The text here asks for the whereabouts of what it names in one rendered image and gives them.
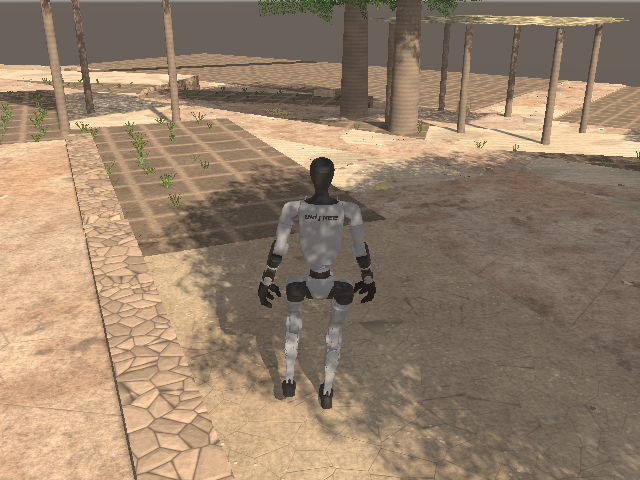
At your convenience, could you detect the robot left forearm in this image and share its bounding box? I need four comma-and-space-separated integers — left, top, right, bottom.
261, 240, 282, 286

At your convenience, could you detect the robot right upper arm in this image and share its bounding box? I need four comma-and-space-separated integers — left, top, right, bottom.
342, 201, 367, 257

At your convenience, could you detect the robot left hand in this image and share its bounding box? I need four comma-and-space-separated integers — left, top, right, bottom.
258, 282, 281, 308

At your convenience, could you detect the robot left upper arm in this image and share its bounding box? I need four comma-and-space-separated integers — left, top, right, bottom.
273, 200, 301, 256

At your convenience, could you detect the robot head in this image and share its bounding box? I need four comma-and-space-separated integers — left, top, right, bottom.
304, 157, 339, 205

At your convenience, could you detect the right robot thigh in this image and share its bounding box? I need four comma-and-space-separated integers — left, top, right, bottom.
325, 279, 354, 349

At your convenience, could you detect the robot right forearm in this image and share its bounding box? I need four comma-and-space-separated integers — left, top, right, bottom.
356, 242, 374, 284

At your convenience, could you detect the robot right hand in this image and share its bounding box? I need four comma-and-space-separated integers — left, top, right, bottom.
354, 280, 376, 303

